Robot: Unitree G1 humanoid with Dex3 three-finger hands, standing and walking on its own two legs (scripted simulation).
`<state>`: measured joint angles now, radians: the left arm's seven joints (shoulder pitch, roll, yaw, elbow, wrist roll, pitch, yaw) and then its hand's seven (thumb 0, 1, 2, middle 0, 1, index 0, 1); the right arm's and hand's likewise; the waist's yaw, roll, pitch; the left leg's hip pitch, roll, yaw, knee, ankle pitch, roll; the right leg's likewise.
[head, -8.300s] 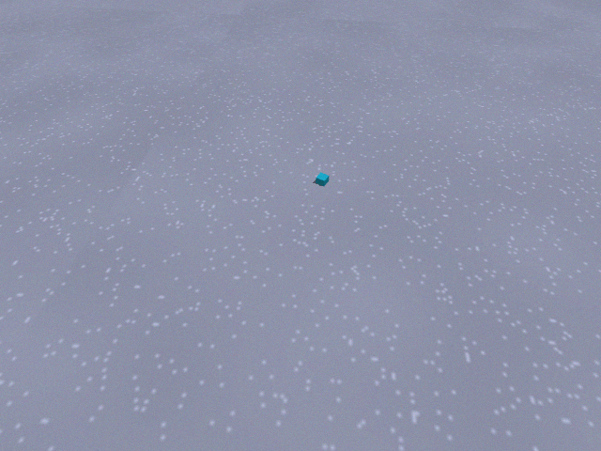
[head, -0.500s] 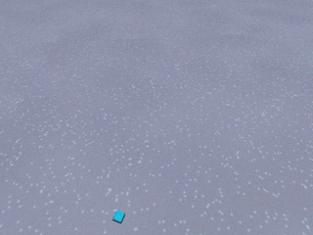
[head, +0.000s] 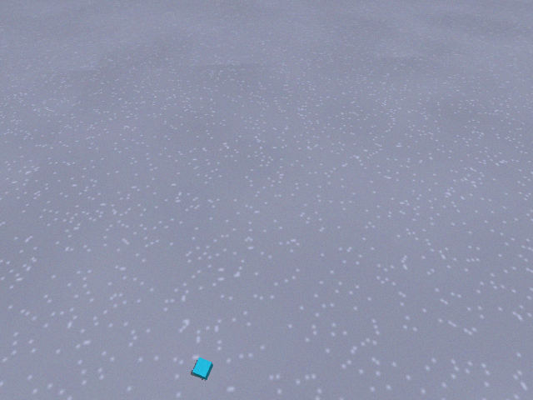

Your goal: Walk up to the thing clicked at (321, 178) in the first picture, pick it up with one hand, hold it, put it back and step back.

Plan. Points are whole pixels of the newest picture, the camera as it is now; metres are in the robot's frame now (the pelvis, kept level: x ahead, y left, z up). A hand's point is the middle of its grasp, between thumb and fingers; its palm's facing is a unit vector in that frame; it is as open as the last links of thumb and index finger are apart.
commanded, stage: stand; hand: left
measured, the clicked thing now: (202, 368) +0.37 +0.25 -0.77
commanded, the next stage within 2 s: none
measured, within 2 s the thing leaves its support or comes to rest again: neither
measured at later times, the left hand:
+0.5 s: hand out of the picture +0.08 +0.25 -0.16, palm faces -0.03 -0.94 -0.35, open 7.3 cm
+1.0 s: hand out of the picture +0.07 +0.25 -0.16, palm faces -0.02 -0.94 -0.34, open 7.3 cm
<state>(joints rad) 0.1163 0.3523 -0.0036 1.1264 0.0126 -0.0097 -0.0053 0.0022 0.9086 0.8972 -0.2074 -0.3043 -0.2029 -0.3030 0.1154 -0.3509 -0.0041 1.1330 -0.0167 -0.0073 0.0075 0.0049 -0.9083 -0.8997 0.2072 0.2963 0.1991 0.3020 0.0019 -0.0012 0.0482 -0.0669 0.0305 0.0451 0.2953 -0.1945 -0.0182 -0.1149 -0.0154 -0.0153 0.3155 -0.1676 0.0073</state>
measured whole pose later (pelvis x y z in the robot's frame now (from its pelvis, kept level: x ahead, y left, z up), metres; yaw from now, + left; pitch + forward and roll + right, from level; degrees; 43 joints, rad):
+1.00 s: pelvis +0.00 +0.00 +0.00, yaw +0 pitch -2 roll +0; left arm 0.12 0.35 0.00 1.12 0.01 -0.01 0.00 0.00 0.91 0.90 -0.21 -0.30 -0.20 -0.30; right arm 0.12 -0.35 0.00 1.13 -0.02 -0.01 0.01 0.00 -0.91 -0.90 0.21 0.30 0.20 0.30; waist 0.00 0.00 0.05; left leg -0.06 0.03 0.04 0.29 -0.20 -0.02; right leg -0.11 -0.02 -0.02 0.31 -0.17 0.01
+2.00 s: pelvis +0.00 +0.00 +0.00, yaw +0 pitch -2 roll +0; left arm 0.12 0.35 0.00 1.12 0.01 -0.01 0.00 0.00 0.91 0.90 -0.21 -0.30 -0.20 -0.30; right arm 0.12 -0.35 0.00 1.13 -0.02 -0.01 0.01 0.01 -0.91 -0.90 0.21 0.30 0.20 0.30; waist 0.00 0.00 0.05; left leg -0.06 0.02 0.05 0.29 -0.20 -0.01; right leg -0.11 -0.02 -0.01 0.32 -0.17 0.01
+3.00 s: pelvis -0.02 +0.00 +0.00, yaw -1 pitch -3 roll +0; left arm 0.09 0.34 0.02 1.12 0.01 0.00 -0.01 0.00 0.91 0.90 -0.21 -0.30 -0.20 -0.30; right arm 0.09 -0.35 -0.03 1.11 -0.01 0.01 0.01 0.00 -0.91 -0.90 0.21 0.30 0.20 0.30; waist 0.01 0.00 0.08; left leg -0.09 0.03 0.05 0.32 -0.18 -0.01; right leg -0.14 -0.02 0.00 0.33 -0.15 0.01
